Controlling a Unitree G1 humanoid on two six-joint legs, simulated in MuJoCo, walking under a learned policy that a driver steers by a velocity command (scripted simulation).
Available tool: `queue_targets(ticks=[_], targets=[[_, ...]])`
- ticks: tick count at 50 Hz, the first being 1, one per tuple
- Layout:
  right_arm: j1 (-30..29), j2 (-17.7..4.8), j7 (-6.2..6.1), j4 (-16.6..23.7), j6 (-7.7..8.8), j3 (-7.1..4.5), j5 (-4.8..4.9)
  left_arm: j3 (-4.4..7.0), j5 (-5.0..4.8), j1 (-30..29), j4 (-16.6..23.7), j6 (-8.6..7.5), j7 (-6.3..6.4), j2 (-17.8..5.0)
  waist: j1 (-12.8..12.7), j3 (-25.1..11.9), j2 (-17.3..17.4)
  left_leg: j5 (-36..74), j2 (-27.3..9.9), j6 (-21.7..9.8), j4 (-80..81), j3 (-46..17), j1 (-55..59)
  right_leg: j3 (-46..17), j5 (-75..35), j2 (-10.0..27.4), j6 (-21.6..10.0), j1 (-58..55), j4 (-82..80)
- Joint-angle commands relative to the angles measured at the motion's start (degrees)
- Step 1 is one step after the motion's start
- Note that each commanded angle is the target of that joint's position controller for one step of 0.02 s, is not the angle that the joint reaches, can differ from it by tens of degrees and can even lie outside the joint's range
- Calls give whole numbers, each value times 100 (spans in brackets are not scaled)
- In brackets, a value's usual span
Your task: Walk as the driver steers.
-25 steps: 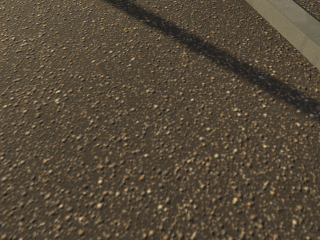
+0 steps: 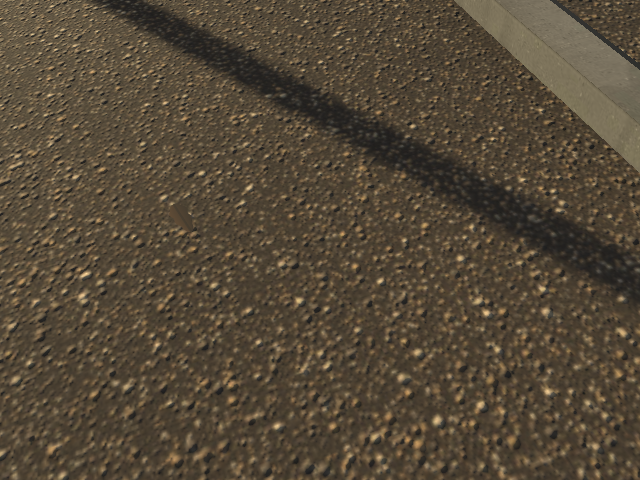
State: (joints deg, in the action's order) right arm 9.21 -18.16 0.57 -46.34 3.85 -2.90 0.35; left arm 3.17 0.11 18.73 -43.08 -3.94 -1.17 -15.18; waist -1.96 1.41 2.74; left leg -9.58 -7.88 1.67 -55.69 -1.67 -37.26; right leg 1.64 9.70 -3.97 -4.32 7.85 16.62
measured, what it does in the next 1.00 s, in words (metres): walks ahead: left foot, then right foot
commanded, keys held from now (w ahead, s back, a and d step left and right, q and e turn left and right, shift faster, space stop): w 0.56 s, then no key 0.44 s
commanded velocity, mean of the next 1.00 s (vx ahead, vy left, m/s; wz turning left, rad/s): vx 0.38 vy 0.00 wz -0.02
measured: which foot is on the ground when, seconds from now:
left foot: up 0.00-0.24, down 0.26-0.76, up 0.78-1.00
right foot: down 0.00-0.26, up 0.28-0.74, down 0.76-1.00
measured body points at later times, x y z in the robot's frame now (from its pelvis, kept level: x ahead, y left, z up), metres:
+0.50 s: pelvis +0.29 +0.07 +0.00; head +0.31 +0.08 +0.45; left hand +0.41 +0.35 -0.12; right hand +0.35 -0.20 -0.12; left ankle +0.30 +0.15 -0.75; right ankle +0.33 -0.10 -0.67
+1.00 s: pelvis +0.49 +0.02 -0.01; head +0.52 +0.01 +0.43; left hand +0.62 +0.27 -0.13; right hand +0.58 -0.26 -0.15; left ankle +0.49 +0.18 -0.72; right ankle +0.58 -0.07 -0.75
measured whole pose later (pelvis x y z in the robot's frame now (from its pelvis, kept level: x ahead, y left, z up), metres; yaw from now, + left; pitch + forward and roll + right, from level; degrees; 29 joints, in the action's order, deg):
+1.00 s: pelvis +0.49 +0.02 -0.01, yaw +1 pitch +1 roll -1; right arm 11.3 -16.3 -2.2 -52.0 -1.2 -2.2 -0.1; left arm 1.6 1.6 6.6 -50.0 -2.1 -0.6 -12.7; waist 0.0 2.8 2.1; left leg -23.3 -3.7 3.0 -44.8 -2.1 -22.8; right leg 2.3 5.3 -2.1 -3.1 20.6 25.0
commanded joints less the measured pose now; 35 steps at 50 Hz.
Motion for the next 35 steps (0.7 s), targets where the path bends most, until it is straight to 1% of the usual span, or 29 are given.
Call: queue_targets(ticks=[1,3,5,7,9,10,11,12,13,14,15,16,17,18,19,20,22,23,25,27,28,30,31,33,34,35], targets=[[-166,-204,22,311,42,-23,-30,206,-15,-304,303,-129,80,-863,124,89,-564,1045,-25,66,982,-61,-36,-803,-1222,1406,-917,160,-937],[-585,-122,78,407,88,27,0,226,-44,-115,167,-112,111,-963,-37,194,-563,1565,129,33,1692,60,173,-631,-1037,1361,-817,154,-972],[-912,-132,132,508,111,46,33,249,-83,131,-3,-92,119,-1044,-166,276,-552,1725,229,-15,2079,79,244,-650,-858,1479,-794,-61,-938],[-1125,-197,189,616,128,40,45,264,-112,283,-156,-48,130,-1072,-200,343,-550,1545,272,-139,2369,11,102,-703,-941,1665,-748,-505,-759],[-1170,-282,244,684,149,20,34,290,-132,330,-271,11,156,-1115,-135,316,-578,1138,321,-304,2576,-6,89,-769,-1270,1840,-654,-935,-499],[-1078,-332,257,671,158,4,30,302,-132,322,-313,45,170,-1140,-65,249,-621,906,374,-379,2631,40,243,-781,-1582,1879,-595,-1093,-338],[-859,-414,257,624,167,-32,25,312,-127,271,-332,78,182,-1179,68,102,-701,665,499,-468,2668,163,605,-749,-2271,1851,-525,-1193,-50],[-333,-550,232,480,171,-117,14,305,-116,170,-336,118,193,-1191,380,-233,-713,607,705,-601,2779,372,1379,-593,-3224,1673,-412,-1163,604],[551,-824,177,223,165,-254,0,235,-69,203,-323,148,213,-1036,758,-858,-594,762,666,-786,2681,342,2726,-352,-3349,1351,-234,-718,1745],[1307,-1375,132,122,155,-381,-114,68,4,731,-157,95,194,-558,733,-1852,347,568,-706,-1490,2538,-1580,4995,-82,-1565,756,120,1152,3863],[1612,-1305,171,-2,128,-370,-18,-40,-15,1033,-252,-20,159,-246,696,-2392,1365,-650,-1390,-2049,3487,-3821,5990,-557,2313,-55,332,2637,5206],[1424,-866,164,29,133,-231,65,99,-155,489,-194,-111,115,-844,846,-1814,841,-1439,-1258,-1794,3788,-3645,5660,-990,2320,273,245,3302,5758],[982,-728,141,106,128,-188,49,133,-246,-2,-36,-167,102,-973,752,-1064,534,-1312,-1104,-1582,3925,-2902,4884,-790,1783,578,177,3549,5677],[618,-621,125,169,121,-155,-5,126,-191,-292,19,-187,130,-942,617,-611,164,-810,-914,-1497,4068,-2343,4094,-631,1284,832,176,3419,5394],[397,-466,131,207,136,-109,-73,152,-123,-344,12,-160,144,-890,442,-341,123,-265,-726,-1452,4240,-1926,3478,-627,941,1020,195,3144,5074],[295,-374,134,215,157,-78,-124,152,-103,-205,-32,-109,145,-795,281,-340,245,61,-607,-1438,4388,-1681,3134,-657,735,1120,221,2798,4926],[292,-389,133,158,212,-83,-75,118,-84,-52,-104,-4,159,-585,155,-305,248,512,-522,-1526,4639,-1280,2824,-588,592,1180,319,2600,4627],[326,-463,117,114,231,-102,-58,106,-63,-158,-68,29,171,-543,143,-213,204,706,-514,-1565,4745,-1113,2742,-558,433,1208,385,2699,4419],[462,-592,61,21,224,-140,-53,89,-26,-556,55,41,181,-510,216,-58,84,1017,-489,-1577,4879,-854,2797,-530,-118,1242,505,3005,3807],[572,-637,14,-46,188,-150,-29,58,-20,-900,121,5,149,-432,314,13,58,1160,-328,-1441,4915,-511,2861,-455,-801,1189,541,2997,3039],[634,-658,-6,-78,173,-151,-14,36,-28,-1092,157,-20,125,-383,380,50,65,1185,-249,-1375,4926,-357,2858,-391,-1104,1128,543,2896,2649],[785,-681,-45,-182,126,-143,-10,-10,-14,-1492,235,-75,73,-290,511,161,29,1876,-112,-1264,4792,-46,2793,-191,-1579,911,551,2510,1920],[939,-705,-59,-262,92,-145,-7,-17,-12,-1637,275,-101,42,-279,578,130,40,2153,-130,-1237,4673,-4,2895,-138,-1748,807,547,2356,1721],[1071,-703,-83,-373,3,-141,4,-3,-17,-1756,315,-138,-24,-328,593,31,124,2520,-229,-1152,4344,-11,3260,-187,-1814,686,463,2212,1410],[1044,-713,-96,-399,-35,-146,17,15,-10,-1751,319,-151,-54,-387,545,-20,176,2614,-298,-1093,4155,-65,3436,-243,-1686,651,388,2151,1284],[975,-744,-112,-415,-67,-161,29,46,7,-1640,291,-159,-74,-485,439,-98,227,2671,-366,-1021,3947,-140,3584,-302,-1520,625,303,2011,1178]])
